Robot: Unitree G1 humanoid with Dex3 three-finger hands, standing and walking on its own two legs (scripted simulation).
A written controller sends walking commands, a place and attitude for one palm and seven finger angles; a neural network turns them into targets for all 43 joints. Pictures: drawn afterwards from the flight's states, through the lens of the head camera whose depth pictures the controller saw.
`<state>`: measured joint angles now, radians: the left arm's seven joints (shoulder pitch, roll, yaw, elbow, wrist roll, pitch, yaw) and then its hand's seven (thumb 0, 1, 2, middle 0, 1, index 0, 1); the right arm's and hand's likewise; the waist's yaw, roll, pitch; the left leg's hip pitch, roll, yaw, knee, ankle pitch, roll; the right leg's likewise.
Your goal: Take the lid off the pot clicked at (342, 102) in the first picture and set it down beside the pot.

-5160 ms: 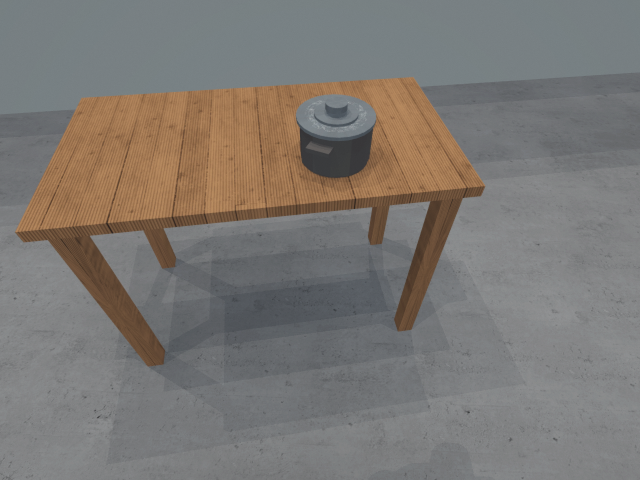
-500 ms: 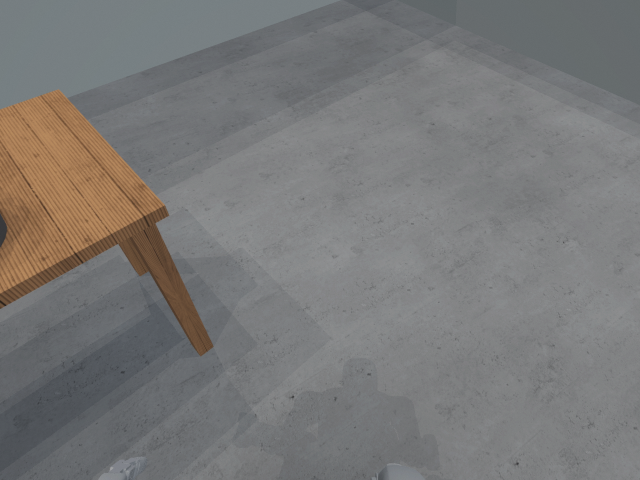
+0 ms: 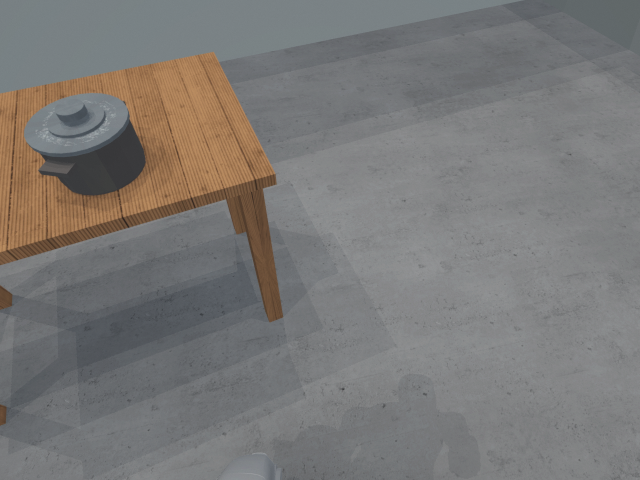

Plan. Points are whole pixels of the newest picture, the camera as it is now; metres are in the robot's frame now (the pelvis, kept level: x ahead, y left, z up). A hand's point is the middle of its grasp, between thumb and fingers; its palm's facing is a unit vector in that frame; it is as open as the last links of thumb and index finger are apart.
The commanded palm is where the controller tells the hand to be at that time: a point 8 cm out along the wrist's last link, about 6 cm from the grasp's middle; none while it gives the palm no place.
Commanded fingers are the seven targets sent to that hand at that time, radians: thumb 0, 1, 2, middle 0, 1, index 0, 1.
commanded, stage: turn to face it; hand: left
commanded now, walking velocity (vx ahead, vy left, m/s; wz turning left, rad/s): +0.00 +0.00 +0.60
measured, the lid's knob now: (71, 110) +0.65 +0.48 +0.06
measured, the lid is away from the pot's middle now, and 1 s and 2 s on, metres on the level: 0.00 0.00 0.00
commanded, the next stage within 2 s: take the last steps up to it in 0.70 s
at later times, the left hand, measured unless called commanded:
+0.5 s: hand out of the picture +0.07 +0.27 -0.15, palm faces +0.26 -0.92 -0.30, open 7.4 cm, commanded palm none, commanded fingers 0.00 0.90 0.90 -0.20 -0.30 -0.20 -0.30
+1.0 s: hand out of the picture -0.04 +0.18 -0.15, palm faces +0.48 -0.84 -0.24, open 7.4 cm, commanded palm none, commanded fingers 0.00 0.90 0.90 -0.20 -0.30 -0.20 -0.30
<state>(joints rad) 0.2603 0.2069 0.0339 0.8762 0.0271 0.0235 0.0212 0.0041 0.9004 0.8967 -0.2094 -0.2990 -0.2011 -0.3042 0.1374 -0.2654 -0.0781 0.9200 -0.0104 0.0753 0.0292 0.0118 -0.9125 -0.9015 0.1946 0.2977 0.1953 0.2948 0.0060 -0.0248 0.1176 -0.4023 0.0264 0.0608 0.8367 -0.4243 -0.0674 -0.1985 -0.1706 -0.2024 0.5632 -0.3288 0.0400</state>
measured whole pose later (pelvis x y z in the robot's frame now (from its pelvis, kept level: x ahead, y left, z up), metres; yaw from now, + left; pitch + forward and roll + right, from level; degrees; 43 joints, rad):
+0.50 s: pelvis +0.02 +0.03 +0.01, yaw +16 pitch +1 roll +0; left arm 0.14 0.26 0.05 0.89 0.01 0.06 0.03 0.01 0.91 0.90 -0.20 -0.30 -0.20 -0.30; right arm 0.24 -0.21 -0.04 0.93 -0.02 0.04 0.00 0.01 -0.91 -0.90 0.20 0.30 0.20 0.30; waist -0.04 0.00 0.06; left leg -0.25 -0.11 -0.12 0.44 -0.19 0.06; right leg -0.42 -0.05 0.02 0.86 -0.40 0.09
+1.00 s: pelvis +0.04 +0.01 +0.01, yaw +25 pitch +0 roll +2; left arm 0.33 0.17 0.03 0.97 0.03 -0.02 0.01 0.00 0.90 0.90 -0.21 -0.30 -0.20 -0.30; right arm 0.18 -0.24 -0.06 1.00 -0.02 0.05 0.02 0.01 -0.91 -0.90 0.19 0.30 0.20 0.29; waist 0.04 0.00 0.05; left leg -0.35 0.02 0.00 0.83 -0.41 -0.03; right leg -0.16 -0.07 -0.10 0.42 -0.26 -0.02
